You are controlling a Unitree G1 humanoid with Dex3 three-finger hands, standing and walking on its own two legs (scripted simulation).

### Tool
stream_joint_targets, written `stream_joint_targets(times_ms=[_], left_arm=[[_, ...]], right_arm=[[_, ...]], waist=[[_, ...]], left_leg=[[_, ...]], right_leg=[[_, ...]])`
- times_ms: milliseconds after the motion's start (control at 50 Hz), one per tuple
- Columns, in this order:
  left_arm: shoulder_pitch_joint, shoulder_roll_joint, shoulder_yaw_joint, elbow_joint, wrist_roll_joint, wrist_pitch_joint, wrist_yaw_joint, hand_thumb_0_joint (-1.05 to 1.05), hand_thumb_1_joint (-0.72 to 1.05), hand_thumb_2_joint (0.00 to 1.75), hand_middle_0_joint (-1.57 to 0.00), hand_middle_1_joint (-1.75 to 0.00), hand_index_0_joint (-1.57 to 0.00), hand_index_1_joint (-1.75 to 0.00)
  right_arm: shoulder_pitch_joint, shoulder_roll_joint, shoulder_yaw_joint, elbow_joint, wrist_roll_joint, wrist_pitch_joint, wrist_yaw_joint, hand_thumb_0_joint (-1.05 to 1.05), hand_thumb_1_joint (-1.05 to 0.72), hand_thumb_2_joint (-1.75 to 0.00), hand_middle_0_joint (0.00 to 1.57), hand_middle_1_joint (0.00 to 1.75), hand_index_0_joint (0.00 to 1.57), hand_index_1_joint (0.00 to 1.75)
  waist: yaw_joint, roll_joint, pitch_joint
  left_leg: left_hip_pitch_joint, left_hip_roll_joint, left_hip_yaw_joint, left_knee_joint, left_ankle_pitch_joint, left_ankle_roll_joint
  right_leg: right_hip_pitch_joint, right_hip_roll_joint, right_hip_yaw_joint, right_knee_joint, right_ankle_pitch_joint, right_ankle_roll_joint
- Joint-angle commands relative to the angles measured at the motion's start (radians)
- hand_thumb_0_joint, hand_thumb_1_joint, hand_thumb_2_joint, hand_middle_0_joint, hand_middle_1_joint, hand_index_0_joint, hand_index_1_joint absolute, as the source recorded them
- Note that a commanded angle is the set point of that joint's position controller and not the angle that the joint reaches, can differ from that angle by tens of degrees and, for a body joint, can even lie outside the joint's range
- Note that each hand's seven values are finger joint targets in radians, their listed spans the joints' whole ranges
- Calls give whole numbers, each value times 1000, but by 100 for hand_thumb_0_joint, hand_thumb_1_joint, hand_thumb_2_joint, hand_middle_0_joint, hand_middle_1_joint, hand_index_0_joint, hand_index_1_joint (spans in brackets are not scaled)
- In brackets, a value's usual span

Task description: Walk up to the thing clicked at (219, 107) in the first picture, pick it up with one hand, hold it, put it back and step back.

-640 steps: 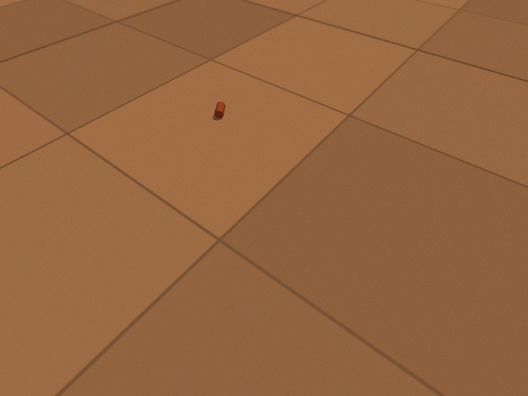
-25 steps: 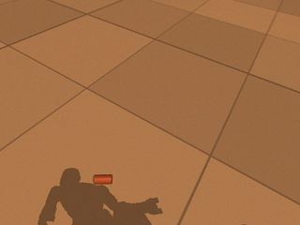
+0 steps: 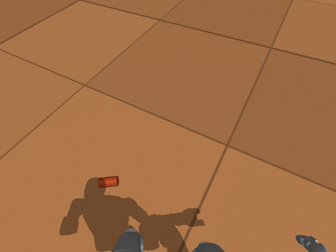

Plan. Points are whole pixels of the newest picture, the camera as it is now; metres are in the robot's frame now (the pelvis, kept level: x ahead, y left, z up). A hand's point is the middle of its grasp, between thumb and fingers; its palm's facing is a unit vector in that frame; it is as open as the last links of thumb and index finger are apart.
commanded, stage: walk up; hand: left
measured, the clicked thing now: (108, 181) +0.58 +0.36 -0.70
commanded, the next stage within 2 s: stand in 1.66 s
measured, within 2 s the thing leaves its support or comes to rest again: neither
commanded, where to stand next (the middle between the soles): +0.20 +0.07 m, yaw +6 degrees
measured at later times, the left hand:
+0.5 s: hand out of the picture +0.02 +0.40 -0.12, palm faces +0.06 -0.86 -0.51, open 7.4 cm
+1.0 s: hand (43, 240) +0.19 +0.34 -0.14, palm faces -0.08 -0.93 -0.35, open 7.4 cm
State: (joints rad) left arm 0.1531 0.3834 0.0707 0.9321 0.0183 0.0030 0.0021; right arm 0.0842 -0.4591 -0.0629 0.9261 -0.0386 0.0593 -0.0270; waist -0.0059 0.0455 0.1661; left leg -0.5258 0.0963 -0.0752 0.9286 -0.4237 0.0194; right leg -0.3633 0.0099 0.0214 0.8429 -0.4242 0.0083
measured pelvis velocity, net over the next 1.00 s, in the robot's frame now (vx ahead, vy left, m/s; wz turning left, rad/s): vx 0.08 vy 0.08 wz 0.02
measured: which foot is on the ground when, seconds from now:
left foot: up 0.00-0.42, down 0.44-1.00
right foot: down 0.00-0.46, up 0.48-0.94, down 0.96-1.00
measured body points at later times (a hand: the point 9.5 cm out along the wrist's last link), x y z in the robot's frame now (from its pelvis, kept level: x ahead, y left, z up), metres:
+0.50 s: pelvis +0.03 +0.08 +0.01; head +0.04 +0.08 +0.46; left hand +0.02 +0.45 -0.08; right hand +0.11 -0.25 -0.10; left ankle +0.06 +0.20 -0.70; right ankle +0.02 -0.11 -0.68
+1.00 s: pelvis +0.08 +0.08 +0.02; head +0.18 +0.09 +0.45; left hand +0.19 +0.39 -0.12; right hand +0.18 -0.26 -0.09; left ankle +0.06 +0.20 -0.69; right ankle +0.13 -0.04 -0.70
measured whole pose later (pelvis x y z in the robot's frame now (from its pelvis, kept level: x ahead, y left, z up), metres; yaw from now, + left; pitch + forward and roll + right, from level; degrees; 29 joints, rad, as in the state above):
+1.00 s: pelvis +0.08 +0.08 +0.02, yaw +1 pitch +0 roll -2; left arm 0.08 0.37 0.04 0.87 0.02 0.06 -0.01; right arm 0.14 -0.44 -0.05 0.83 0.02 0.01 -0.05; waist -0.02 0.02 0.24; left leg -0.35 0.10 0.05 0.83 -0.43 0.01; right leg -0.39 0.05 0.01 0.66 -0.28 0.00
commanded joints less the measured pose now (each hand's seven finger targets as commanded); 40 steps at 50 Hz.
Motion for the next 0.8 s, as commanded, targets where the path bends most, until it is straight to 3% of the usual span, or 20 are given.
stream_joint_targets(times_ms=[0,40,100,200,260,340,380,400,420,440,460,480,500,540,600,640,680,700,720,780], left_arm=[[40,438,109,-41,21,-58,83,0,90,90,-20,-30,-20,-30],[72,416,117,-38,20,-71,98,0,90,90,-20,-30,-20,-30],[148,361,117,-35,20,-94,99,0,90,90,-20,-30,-20,-30],[174,314,107,-63,14,-115,60,0,90,90,-20,-30,-20,-30],[177,312,100,-83,14,-109,33,0,90,90,-20,-30,-20,-30],[147,344,97,-104,21,-89,7,0,90,90,-20,-30,-20,-30],[85,363,92,-114,22,-78,3,0,90,90,-20,-30,-20,-30],[57,344,82,-119,19,-71,5,0,90,90,-20,-30,-20,-30],[85,272,55,-123,27,-60,12,0,90,90,-20,-30,-20,-30],[163,173,24,-120,15,-51,14,0,90,90,-20,-30,-20,-30],[176,136,4,-137,-5,-51,18,0,90,90,-20,-30,-20,-30],[126,262,29,-129,-8,-54,30,0,90,90,-20,-30,-20,-30],[101,314,36,-117,-11,-59,39,0,90,90,-20,-30,-20,-30],[164,287,38,-68,-11,-55,15,0,90,90,-20,-30,-20,-30],[166,278,58,-64,6,-1,-6,0,90,90,-20,-30,-20,-30],[133,250,65,-110,7,38,-18,0,90,90,-20,-30,-20,-30],[104,223,65,-142,-4,66,-18,0,90,90,-20,-30,-20,-30],[98,208,59,-145,-17,70,-11,0,90,90,-20,-30,-20,-30],[99,197,48,-144,-27,67,-3,0,90,90,-20,-30,-20,-30],[50,192,28,-146,-40,56,8,0,90,90,-20,-30,-20,-30]], right_arm=[[-32,-189,-59,-108,-12,15,29,0,-90,-90,20,30,20,30],[68,-201,-73,-96,-18,25,55,0,-90,-90,20,30,20,30],[112,-190,-92,-98,-26,28,77,0,-90,-90,20,30,20,30],[115,-204,-100,-101,-12,-7,100,0,-90,-90,20,30,20,30],[106,-197,-92,-87,6,-32,109,0,-90,-90,20,30,20,30],[151,-168,-79,-84,14,-54,117,0,-90,-90,20,30,20,30],[239,-169,-87,-58,16,-61,114,0,-90,-90,20,30,20,30],[316,-175,-96,-25,15,-64,109,0,-90,-90,20,30,20,30],[398,-195,-109,14,9,-72,90,0,-90,-90,20,30,20,30],[410,-230,-111,-2,-2,-80,72,0,-90,-90,20,30,20,30],[393,-275,-105,-44,-12,-91,59,0,-90,-90,20,30,20,30],[331,-365,-121,-71,12,-93,60,0,-90,-90,20,30,20,30],[267,-359,-117,-90,9,-90,64,0,-90,-90,20,30,20,30],[238,-262,-82,-91,18,-124,40,0,-90,-90,20,30,20,30],[315,-242,-72,-58,47,-166,-13,0,-90,-90,20,30,20,30],[304,-233,-73,-66,44,-160,-51,0,-90,-90,20,30,20,30],[247,-222,-71,-94,34,-149,-76,0,-90,-90,20,30,20,30],[217,-216,-68,-109,31,-144,-75,0,-90,-90,20,30,20,30],[176,-208,-64,-122,29,-137,-70,0,-90,-90,20,30,20,30],[137,-190,-62,-137,25,-113,-55,0,-90,-90,20,30,20,30]], waist=[[23,-57,-28],[-3,-89,-97],[13,-134,-127],[37,-266,-83],[55,-319,-32],[26,-359,-43],[-29,-348,-73],[-77,-240,-93],[-110,-58,-127],[-98,190,-124],[-79,282,-89],[-91,201,-42],[-66,177,26],[-15,53,9],[2,-38,-24],[17,8,-5],[24,67,-15],[25,117,-42],[28,153,-77],[3,209,-149]], left_leg=[[-207,-40,-189,264,-9,1],[-213,-69,-169,304,60,-11],[-207,-85,-166,312,110,-33],[-240,-92,-103,226,142,-51],[-162,-93,-31,48,90,-57],[85,-60,84,-186,-12,-35],[277,-39,119,-294,21,-2],[424,-60,136,-369,85,3],[573,-97,95,-411,57,0],[582,-20,-79,-522,-86,-1],[477,182,-472,-663,-342,52],[331,304,-659,-774,-494,168],[243,301,-623,-779,-477,209],[333,220,-413,-676,-143,165],[387,221,-229,-510,599,123],[334,198,-112,-468,987,87],[285,172,-53,-456,1106,83],[276,166,-26,-454,1105,105],[294,153,1,-450,1066,132],[402,110,45,-414,941,137]], right_leg=[[-19,-376,590,-572,-174,-148],[108,-310,421,-488,-6,-92],[190,-279,364,-498,-121,-87],[220,-271,348,-553,-363,-162],[176,-256,292,-571,-370,-176],[80,-238,172,-551,-229,-172],[-28,-253,152,-500,-222,-172],[-120,-229,107,-378,-243,-152],[-216,-175,64,-126,-206,-116],[-292,-75,-36,161,-169,-65],[-419,23,22,339,-169,-39],[-405,-13,99,364,-130,-65],[-374,-60,132,375,-92,-68],[-358,-71,167,340,32,-54],[-304,-100,168,300,72,-21],[-277,-40,156,328,103,-5],[-242,16,168,354,104,2],[-210,34,172,350,102,3],[-197,46,166,327,98,2],[-209,38,111,185,118,5]])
